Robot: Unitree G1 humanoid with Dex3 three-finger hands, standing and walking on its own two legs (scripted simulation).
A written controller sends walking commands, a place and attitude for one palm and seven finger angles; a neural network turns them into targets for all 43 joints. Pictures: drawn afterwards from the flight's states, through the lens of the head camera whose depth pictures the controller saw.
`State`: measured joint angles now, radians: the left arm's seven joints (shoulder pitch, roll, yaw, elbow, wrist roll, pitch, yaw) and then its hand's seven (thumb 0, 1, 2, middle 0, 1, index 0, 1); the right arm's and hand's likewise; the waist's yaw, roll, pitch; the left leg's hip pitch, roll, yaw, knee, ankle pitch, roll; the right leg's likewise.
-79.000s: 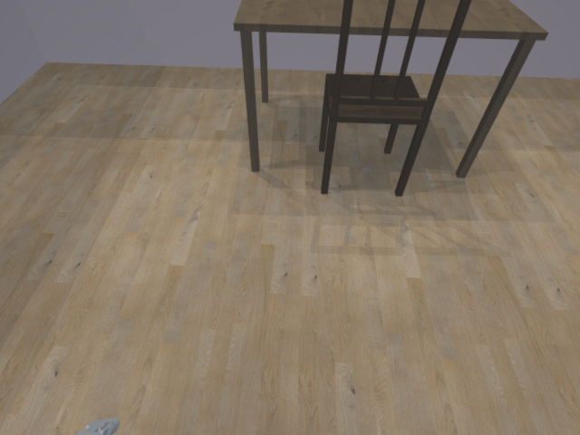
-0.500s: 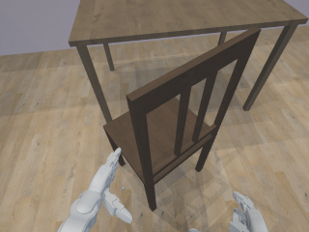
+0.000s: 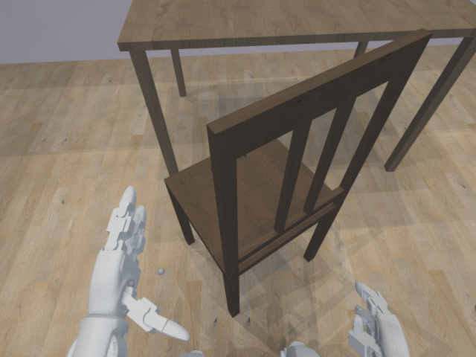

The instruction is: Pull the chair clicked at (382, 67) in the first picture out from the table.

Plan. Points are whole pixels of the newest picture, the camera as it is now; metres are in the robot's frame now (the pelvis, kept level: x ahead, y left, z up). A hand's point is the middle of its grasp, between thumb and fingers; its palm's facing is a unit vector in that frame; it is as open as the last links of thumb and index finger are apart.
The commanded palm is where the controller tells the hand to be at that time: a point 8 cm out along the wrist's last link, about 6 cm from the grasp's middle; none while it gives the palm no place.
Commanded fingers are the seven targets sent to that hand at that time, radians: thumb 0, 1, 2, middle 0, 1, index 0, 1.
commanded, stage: draw the hand back to the body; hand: left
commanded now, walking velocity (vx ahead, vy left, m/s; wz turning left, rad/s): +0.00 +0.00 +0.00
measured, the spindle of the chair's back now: (288, 187) +0.43 -0.08 +0.00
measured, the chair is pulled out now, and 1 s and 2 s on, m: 0.41 0.41 0.41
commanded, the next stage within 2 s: step back with the hand held close in 1.34 s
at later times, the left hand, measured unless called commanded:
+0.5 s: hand (90, 275) +0.21 +0.20 +0.12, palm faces +0.22 -0.92 -0.33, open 15.7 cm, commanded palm +0.18 +0.25 +0.15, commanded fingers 0.00 0.10 0.51 -0.09 -0.14 -0.09 -0.14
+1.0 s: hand out of the picture +0.23 +0.27 +0.23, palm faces +0.49 -0.75 -0.44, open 8.9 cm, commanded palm +0.18 +0.31 +0.23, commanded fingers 0.00 0.90 0.90 -0.20 -0.30 -0.20 -0.30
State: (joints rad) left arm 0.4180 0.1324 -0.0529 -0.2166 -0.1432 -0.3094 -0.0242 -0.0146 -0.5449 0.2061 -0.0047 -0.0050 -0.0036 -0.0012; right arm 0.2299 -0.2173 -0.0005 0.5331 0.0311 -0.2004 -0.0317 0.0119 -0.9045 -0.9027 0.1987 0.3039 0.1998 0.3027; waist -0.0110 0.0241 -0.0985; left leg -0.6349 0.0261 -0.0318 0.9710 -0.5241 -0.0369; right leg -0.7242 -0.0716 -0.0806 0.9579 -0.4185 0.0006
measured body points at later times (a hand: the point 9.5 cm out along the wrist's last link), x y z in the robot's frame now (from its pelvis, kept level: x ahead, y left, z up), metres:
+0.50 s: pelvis +0.02 +0.00 +0.04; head +0.03 -0.02 +0.49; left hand +0.19 +0.24 +0.14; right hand +0.19 -0.24 -0.05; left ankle -0.02 +0.14 -0.68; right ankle +0.03 -0.12 -0.68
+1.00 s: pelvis +0.03 +0.01 +0.06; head +0.02 -0.02 +0.50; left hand +0.20 +0.31 +0.25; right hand +0.21 -0.21 -0.04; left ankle -0.02 +0.14 -0.68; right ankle +0.03 -0.12 -0.68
